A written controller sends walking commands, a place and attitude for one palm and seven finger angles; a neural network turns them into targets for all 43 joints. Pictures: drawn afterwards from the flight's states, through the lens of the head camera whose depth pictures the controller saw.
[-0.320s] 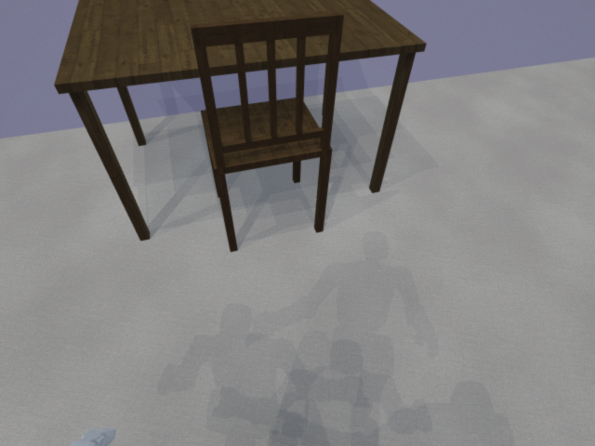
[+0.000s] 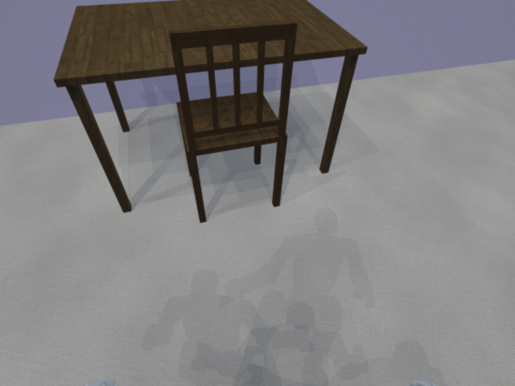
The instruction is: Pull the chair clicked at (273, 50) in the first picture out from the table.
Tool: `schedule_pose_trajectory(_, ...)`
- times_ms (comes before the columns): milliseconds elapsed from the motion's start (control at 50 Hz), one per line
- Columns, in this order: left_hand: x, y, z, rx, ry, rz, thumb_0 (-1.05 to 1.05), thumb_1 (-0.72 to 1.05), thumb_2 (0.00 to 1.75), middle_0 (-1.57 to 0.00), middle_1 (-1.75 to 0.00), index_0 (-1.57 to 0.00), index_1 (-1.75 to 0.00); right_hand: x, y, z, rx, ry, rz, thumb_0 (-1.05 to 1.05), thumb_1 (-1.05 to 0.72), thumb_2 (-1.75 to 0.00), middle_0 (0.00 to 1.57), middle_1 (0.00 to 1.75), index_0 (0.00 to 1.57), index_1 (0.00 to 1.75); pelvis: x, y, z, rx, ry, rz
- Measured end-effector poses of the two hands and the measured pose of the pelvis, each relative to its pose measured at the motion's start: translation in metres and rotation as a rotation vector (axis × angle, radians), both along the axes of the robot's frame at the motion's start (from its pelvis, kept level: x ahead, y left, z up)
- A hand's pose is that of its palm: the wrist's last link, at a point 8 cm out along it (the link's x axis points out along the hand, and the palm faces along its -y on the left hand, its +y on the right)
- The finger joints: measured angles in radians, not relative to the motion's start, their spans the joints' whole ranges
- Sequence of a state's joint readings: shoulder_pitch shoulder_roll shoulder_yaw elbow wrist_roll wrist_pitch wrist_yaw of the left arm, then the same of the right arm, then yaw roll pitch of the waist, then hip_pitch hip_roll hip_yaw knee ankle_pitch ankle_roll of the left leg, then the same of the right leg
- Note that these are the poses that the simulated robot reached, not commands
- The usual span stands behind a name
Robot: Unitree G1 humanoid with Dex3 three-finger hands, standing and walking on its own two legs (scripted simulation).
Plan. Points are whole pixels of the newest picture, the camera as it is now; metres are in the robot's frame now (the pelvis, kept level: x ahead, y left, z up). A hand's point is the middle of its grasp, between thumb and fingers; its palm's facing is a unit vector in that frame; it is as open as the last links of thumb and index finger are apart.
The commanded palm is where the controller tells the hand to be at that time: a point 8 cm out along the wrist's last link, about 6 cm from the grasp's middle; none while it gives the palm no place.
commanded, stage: stand and wait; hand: left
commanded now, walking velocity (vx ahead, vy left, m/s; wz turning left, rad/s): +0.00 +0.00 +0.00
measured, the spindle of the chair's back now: (237, 87) +1.07 +0.15 -0.07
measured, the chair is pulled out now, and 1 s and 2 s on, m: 0.00 0.00 0.00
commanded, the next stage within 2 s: look at it before walking up in 0.60 s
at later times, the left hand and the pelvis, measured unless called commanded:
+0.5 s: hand out of the picture +0.05 +0.24 -0.15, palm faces -0.03 -0.94 -0.35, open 7.4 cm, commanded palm none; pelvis -0.02 -0.01 +0.00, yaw +0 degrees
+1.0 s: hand out of the picture +0.06 +0.23 -0.15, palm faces -0.03 -0.94 -0.33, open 7.4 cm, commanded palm none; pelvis -0.02 -0.02 +0.01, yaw -1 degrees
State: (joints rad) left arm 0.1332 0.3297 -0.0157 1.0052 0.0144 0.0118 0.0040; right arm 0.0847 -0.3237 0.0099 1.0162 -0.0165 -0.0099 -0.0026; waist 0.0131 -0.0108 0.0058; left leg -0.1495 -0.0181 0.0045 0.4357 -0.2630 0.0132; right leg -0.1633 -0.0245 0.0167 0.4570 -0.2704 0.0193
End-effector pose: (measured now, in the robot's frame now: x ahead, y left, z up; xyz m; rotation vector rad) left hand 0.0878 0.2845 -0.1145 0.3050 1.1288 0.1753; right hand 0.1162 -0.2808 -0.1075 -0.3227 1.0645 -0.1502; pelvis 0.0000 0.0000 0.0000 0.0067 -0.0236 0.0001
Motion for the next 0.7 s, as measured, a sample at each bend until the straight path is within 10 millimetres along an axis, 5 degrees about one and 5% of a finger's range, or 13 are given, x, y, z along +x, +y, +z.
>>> schedule_pose_trajectory(340,-0.044,0.001,-0.001,0.024,0.108,0.031,0.01,0.90,0.90,-0.20,-0.30,-0.20,-0.30,-0.065,-0.021,-0.012,-0.011,0.159,-0.062,0.01,-0.91,-0.90,0.21,0.30,0.20,0.30,-0.012,-0.009,0.003,0.000,-0.007,-0.002)
schedule_pose_trajectory(700,-0.031,-0.011,0.001,0.015,0.066,0.005,0.01,0.90,0.90,-0.20,-0.30,-0.20,-0.30,-0.071,-0.024,-0.011,0.003,0.148,-0.070,0.01,-0.91,-0.90,0.21,0.30,0.20,0.30,-0.018,-0.015,0.004,0.001,-0.004,-0.009)
